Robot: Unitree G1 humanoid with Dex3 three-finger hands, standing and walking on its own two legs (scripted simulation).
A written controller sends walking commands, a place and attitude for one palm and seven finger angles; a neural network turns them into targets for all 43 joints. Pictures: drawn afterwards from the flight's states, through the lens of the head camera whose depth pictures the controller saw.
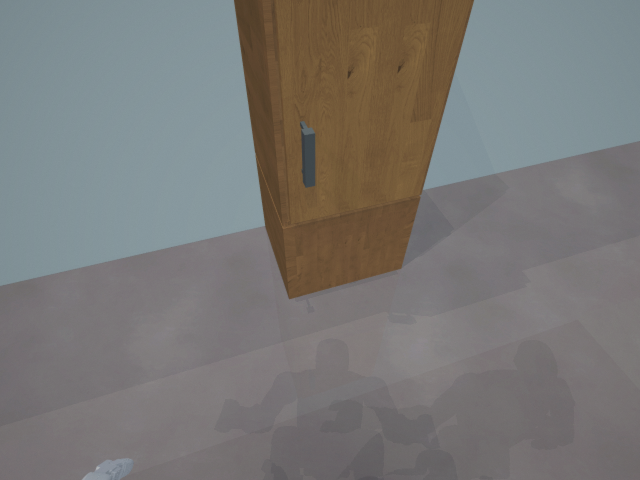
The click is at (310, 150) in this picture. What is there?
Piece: cupboard door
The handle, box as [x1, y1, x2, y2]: [300, 121, 314, 187]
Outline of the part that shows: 301,121 300,125 302,128 302,173 303,182 306,187 314,185 314,132 311,127 308,128 304,122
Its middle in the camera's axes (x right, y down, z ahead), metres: -0.04 -0.20 +0.94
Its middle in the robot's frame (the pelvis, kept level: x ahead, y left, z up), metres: +0.84 +0.08 -0.09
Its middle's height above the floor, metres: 0.68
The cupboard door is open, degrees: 0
